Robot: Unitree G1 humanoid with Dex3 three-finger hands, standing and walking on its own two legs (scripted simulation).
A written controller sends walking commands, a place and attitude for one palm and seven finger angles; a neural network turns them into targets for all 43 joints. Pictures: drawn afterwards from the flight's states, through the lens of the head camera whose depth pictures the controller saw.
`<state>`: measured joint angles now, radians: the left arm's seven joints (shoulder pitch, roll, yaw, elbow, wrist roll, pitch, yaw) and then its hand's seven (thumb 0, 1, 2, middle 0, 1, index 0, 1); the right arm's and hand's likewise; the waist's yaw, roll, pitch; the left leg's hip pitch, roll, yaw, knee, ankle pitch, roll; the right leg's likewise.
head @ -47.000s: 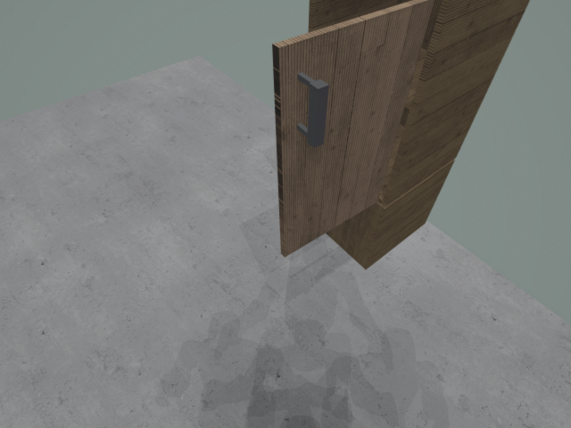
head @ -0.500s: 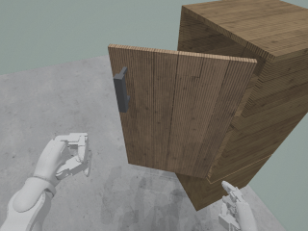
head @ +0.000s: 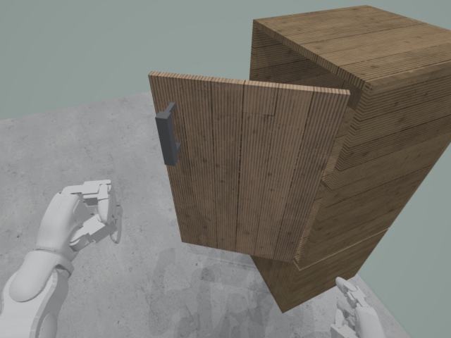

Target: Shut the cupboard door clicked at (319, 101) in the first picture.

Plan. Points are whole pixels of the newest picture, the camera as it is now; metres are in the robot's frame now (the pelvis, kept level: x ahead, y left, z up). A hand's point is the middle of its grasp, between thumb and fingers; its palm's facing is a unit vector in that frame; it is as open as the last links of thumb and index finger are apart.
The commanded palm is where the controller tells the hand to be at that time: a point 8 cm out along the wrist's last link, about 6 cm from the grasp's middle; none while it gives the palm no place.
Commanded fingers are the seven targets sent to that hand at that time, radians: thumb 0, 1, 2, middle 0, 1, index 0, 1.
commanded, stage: bring the fist close to the handle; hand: left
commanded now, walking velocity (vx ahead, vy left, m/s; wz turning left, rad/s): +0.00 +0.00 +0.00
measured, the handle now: (171, 134) +0.46 +0.17 +0.14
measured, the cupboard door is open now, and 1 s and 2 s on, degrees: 54 54 50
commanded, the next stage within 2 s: push the door shut along its arc in 1.46 s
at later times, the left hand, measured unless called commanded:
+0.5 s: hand (146, 200) +0.29 +0.17 +0.14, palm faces -0.06 -1.00 -0.07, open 3.1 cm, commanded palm +0.26 +0.22 +0.14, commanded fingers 0.00 0.90 0.90 -1.30 -1.50 -1.30 -1.50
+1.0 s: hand (158, 169) +0.35 +0.17 +0.15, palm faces -0.07 -1.00 -0.04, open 3.1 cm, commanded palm +0.33 +0.21 +0.14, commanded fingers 0.00 0.90 0.90 -1.30 -1.50 -1.30 -1.50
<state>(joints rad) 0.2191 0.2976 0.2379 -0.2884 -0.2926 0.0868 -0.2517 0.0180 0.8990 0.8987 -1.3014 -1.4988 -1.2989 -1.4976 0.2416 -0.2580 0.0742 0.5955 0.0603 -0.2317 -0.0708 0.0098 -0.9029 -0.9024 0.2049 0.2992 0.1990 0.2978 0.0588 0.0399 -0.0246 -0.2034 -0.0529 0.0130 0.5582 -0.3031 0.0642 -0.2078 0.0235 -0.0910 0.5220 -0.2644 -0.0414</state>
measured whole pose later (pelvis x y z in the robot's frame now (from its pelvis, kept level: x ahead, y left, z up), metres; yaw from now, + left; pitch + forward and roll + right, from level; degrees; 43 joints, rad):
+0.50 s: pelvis +0.00 -0.03 +0.00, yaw -1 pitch -1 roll +0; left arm 0.00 0.34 0.25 0.00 -0.30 0.12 -0.32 0.02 0.90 0.90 -1.30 -1.50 -1.30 -1.50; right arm 0.21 -0.28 0.06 0.62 0.07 -0.22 -0.09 0.01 -0.90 -0.90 0.21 0.30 0.20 0.30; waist 0.03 0.05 -0.03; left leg -0.25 -0.03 0.02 0.59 -0.32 0.03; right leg -0.27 0.05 -0.09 0.57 -0.29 -0.07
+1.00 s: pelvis +0.01 +0.00 +0.00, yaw -1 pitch +0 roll +0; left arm -0.23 0.29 0.18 0.15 -0.25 0.10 -0.24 0.02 0.90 0.90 -1.30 -1.50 -1.30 -1.50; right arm 0.21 -0.25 0.07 0.62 0.07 -0.17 -0.08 0.01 -0.90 -0.90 0.21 0.30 0.20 0.30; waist 0.02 0.04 -0.03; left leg -0.24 -0.06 0.03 0.56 -0.32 0.06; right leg -0.27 0.02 -0.08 0.55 -0.29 -0.04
